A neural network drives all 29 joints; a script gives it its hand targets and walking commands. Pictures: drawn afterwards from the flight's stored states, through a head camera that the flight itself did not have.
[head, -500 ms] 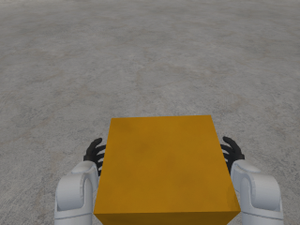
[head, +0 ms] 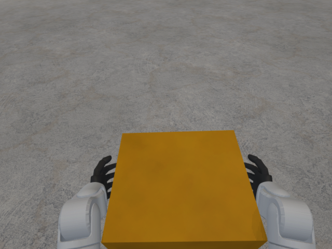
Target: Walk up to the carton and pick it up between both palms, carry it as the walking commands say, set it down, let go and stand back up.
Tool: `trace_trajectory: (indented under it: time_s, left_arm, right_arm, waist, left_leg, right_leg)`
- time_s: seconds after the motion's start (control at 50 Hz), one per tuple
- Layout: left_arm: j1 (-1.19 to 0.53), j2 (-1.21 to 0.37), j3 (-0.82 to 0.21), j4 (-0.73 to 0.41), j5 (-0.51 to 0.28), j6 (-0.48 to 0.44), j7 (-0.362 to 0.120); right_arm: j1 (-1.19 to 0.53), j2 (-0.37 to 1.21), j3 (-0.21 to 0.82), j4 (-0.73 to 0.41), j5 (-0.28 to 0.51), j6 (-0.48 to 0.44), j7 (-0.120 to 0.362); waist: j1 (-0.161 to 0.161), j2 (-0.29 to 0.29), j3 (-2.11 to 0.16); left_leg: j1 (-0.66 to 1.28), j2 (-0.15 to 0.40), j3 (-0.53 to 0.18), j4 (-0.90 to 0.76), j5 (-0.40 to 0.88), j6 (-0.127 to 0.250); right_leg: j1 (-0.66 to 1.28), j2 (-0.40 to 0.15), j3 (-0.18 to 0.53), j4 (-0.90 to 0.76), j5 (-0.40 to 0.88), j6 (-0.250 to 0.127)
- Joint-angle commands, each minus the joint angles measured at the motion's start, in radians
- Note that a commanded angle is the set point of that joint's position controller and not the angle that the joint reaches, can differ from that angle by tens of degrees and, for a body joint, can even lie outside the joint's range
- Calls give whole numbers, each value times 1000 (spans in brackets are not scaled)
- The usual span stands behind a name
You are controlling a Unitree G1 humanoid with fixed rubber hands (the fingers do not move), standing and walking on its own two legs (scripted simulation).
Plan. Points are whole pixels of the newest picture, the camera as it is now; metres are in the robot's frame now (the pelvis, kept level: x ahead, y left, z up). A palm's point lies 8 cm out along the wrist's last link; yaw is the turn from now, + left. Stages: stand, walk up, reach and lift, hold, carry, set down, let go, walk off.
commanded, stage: carry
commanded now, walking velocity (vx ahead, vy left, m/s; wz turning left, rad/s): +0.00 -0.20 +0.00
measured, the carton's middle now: (179, 202) +0.26 +0.00 +0.01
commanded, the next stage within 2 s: none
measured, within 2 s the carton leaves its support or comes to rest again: neither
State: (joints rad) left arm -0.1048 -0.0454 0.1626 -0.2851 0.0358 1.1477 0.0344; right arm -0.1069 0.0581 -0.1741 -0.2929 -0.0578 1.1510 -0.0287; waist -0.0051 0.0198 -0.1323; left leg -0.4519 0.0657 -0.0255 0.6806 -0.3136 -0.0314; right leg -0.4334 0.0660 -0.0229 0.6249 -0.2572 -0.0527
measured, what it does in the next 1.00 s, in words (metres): steps to the right: left foot, then right foot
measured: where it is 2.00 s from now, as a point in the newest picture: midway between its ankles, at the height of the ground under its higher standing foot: outside the picture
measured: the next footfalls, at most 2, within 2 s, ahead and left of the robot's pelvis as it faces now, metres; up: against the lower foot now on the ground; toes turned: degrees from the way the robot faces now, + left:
left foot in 0.52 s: +0.00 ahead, +0.04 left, +0.00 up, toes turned +10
right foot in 0.84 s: +0.00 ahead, -0.31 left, +0.00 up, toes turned -8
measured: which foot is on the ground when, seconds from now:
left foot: down 0.00-0.24, up 0.26-0.50, down 0.52-0.86, up 0.88-1.00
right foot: down 0.00-0.52, up 0.54-0.82, down 0.84-1.00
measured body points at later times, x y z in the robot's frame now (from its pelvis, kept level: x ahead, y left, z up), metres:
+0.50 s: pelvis -0.02 -0.06 +0.00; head -0.03 -0.05 +0.45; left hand +0.23 +0.12 +0.07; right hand +0.24 -0.23 +0.08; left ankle -0.05 +0.04 -0.72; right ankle +0.03 -0.10 -0.72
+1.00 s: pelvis -0.06 -0.17 +0.01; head -0.06 -0.19 +0.46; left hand +0.20 -0.01 +0.07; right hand +0.19 -0.37 +0.07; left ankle -0.08 -0.05 -0.68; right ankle -0.03 -0.28 -0.72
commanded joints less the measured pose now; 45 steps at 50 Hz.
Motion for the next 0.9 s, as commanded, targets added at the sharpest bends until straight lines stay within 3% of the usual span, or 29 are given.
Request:
trace_trajectory:
  time_s: [0.0, 0.04, 0.08, 0.12, 0.14, 0.16, 0.2, 0.22, 0.24, 0.26, 0.3, 0.32, 0.36, 0.42, 0.46, 0.48, 0.5, 0.52, 0.54, 0.56, 0.58, 0.6, 0.64, 0.76, 0.8, 0.82, 0.84, 0.86, 0.88]
  left_arm:
    - [-470, -841, -748, -139, -335, 18, -223]
    - [-478, -834, -758, -187, -333, 14, -218]
    - [-467, -822, -764, -227, -324, 17, -216]
    - [-485, -810, -769, -252, -323, 22, -216]
    - [-484, -802, -768, -236, -319, 25, -217]
    - [-472, -796, -766, -213, -321, 26, -220]
    - [-458, -810, -759, -171, -338, 24, -228]
    - [-452, -810, -759, -155, -343, 21, -232]
    - [-445, -800, -756, -154, -343, 18, -233]
    - [-431, -814, -749, -161, -341, 14, -233]
    - [-432, -808, -746, -170, -330, 7, -227]
    - [-446, -811, -757, -200, -332, 3, -222]
    - [-439, -816, -759, -233, -323, 4, -215]
    - [-377, -799, -754, -229, -306, 14, -214]
    - [-359, -786, -756, -230, -297, 21, -215]
    - [-353, -782, -758, -234, -294, 23, -216]
    - [-362, -780, -763, -245, -292, 23, -215]
    - [-412, -792, -781, -274, -304, 26, -221]
    - [-459, -802, -808, -285, -311, 20, -222]
    - [-463, -796, -794, -246, -311, 18, -222]
    - [-455, -803, -793, -214, -316, 17, -225]
    - [-453, -813, -793, -200, -320, 14, -230]
    - [-478, -818, -783, -222, -334, 7, -230]
    - [-420, -796, -775, -234, -322, 22, -221]
    - [-383, -795, -777, -232, -322, 21, -222]
    - [-362, -794, -776, -236, -320, 20, -225]
    - [-356, -774, -770, -237, -308, 20, -227]
    - [-328, -781, -764, -223, -286, 12, -227]
    - [-362, -788, -758, -242, -300, 6, -229]
  right_arm:
    - [-505, 830, 774, -163, 365, 12, 227]
    - [-490, 845, 780, -159, 371, 8, 233]
    - [-462, 832, 776, -175, 371, 7, 236]
    - [-423, 816, 764, -161, 361, 8, 233]
    - [-416, 815, 763, -159, 357, 9, 230]
    - [-419, 803, 767, -172, 355, 11, 227]
    - [-443, 796, 772, -186, 340, 15, 220]
    - [-435, 790, 766, -186, 331, 17, 218]
    - [-438, 785, 765, -199, 331, 19, 217]
    - [-442, 784, 769, -198, 339, 19, 217]
    - [-458, 797, 794, -204, 349, 10, 225]
    - [-460, 805, 800, -209, 357, 9, 228]
    - [-454, 814, 804, -208, 368, 10, 231]
    - [-414, 790, 797, -210, 362, 14, 227]
    - [-369, 786, 785, -190, 352, 19, 228]
    - [-349, 784, 775, -181, 348, 19, 230]
    - [-330, 772, 758, -176, 341, 20, 233]
    - [-316, 772, 744, -147, 326, 11, 235]
    - [-358, 782, 755, -192, 341, 4, 235]
    - [-365, 776, 753, -185, 346, 6, 233]
    - [-366, 774, 752, -190, 335, 7, 230]
    - [-378, 782, 755, -206, 329, 6, 229]
    - [-394, 785, 752, -220, 331, 7, 227]
    - [-320, 763, 743, -214, 308, 23, 219]
    - [-305, 761, 748, -219, 299, 25, 219]
    - [-306, 757, 757, -229, 297, 24, 219]
    - [-311, 754, 764, -241, 300, 23, 222]
    - [-340, 782, 785, -260, 324, 30, 228]
    - [-376, 796, 799, -249, 338, 23, 232]
  waist:
    - [-18, -154, -212]
    - [-15, -124, -222]
    - [-13, -40, -229]
    - [-13, 206, -213]
    - [-9, 270, -213]
    - [-4, 241, -207]
    - [4, 153, -203]
    - [1, 40, -177]
    - [4, -237, -171]
    - [2, -279, -178]
    - [-8, -114, -192]
    - [-10, -93, -201]
    - [-4, -114, -218]
    - [7, -151, -246]
    - [-4, -134, -263]
    - [-9, -117, -270]
    - [-17, -27, -269]
    - [-21, 255, -173]
    - [-16, 278, -153]
    - [-18, 167, -155]
    - [-15, 85, -150]
    - [-11, 76, -131]
    - [-12, 133, -131]
    - [-23, 277, -186]
    - [-12, 216, -215]
    - [-11, 124, -243]
    - [-19, -90, -249]
    - [-4, -347, -259]
    - [-2, -298, -246]
  left_leg:
    - [62, -25, 94, 24, -71, 15]
    - [128, -11, 91, -48, 6, 22]
    - [195, 68, -1, -105, 53, 43]
    - [210, 287, -263, -250, 215, 114]
    - [202, 355, -314, -261, 298, 159]
    - [168, 359, -289, -250, 326, 167]
    - [23, 254, -154, -185, 249, 92]
    - [-55, 170, -72, -118, 119, 50]
    - [-146, 29, 91, 100, -76, -7]
    - [-136, -6, 125, 235, -259, -9]
    - [-124, 14, 96, 387, -235, 20]
    - [-130, 23, 97, 372, -213, 28]
    - [-92, 2, 127, 273, -190, 28]
    - [2, -32, 154, 100, -185, 36]
    - [116, -28, 182, -128, -47, 36]
    - [219, 22, 144, -242, 51, 33]
    - [363, 151, -25, -319, 66, 53]
    - [394, 444, -346, -346, 367, 175]
    - [365, 512, -355, -335, 561, 254]
    - [358, 465, -286, -308, 593, 259]
    - [347, 417, -211, -302, 537, 234]
    - [330, 367, -139, -304, 504, 196]
    - [298, 277, -21, -279, 552, 145]
    - [321, 263, 26, -208, 673, 122]
    - [276, 216, 63, -116, 545, 59]
    - [189, 181, 81, -35, 405, 15]
    - [7, 106, 128, 69, 79, -37]
    - [-75, 29, 168, 166, -304, -42]
    - [-80, 26, 129, 285, -373, -25]
  right_leg:
    - [137, -243, 228, -219, 232, -69]
    - [118, -205, 163, -188, 226, -53]
    - [55, -163, 122, -126, 136, -20]
    - [-27, -85, 23, 74, -6, 39]
    - [-41, -85, 7, 159, -150, 58]
    - [-19, -104, 14, 138, -185, 63]
    - [174, -94, 18, -41, -93, 52]
    - [232, -132, 82, -173, -64, 42]
    - [260, -301, 305, -323, 49, -2]
    - [230, -373, 328, -342, 169, -59]
    - [218, -337, 250, -311, 137, -105]
    - [230, -312, 209, -296, 119, -113]
    - [250, -275, 146, -274, 163, -119]
    - [290, -281, 138, -259, 280, -129]
    - [289, -259, 99, -220, 331, -107]
    - [233, -240, 80, -187, 331, -68]
    - [88, -211, 61, -84, 274, -13]
    - [-168, -114, -40, 43, -28, 65]
    - [-222, -104, -22, 246, -245, 70]
    - [-237, -112, 36, 367, -229, 75]
    - [-245, -119, 48, 416, -186, 89]
    - [-242, -133, 40, 392, -137, 101]
    - [-172, -105, -21, 317, -100, 127]
    - [0, -55, -111, 4, -117, 106]
    - [163, -57, -119, -242, 39, 88]
    - [297, -128, -45, -288, 116, 72]
    - [403, -289, 128, -248, 453, 17]
    - [381, -389, 226, -204, 710, -96]
    - [374, -364, 192, -180, 738, -129]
